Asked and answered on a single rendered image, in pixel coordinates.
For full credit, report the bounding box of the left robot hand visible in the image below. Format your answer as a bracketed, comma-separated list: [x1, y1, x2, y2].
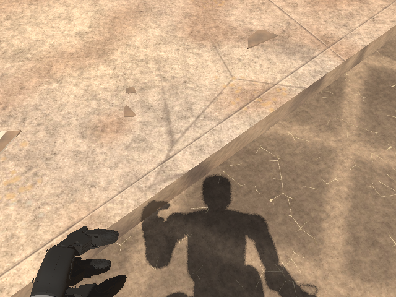
[30, 226, 127, 297]

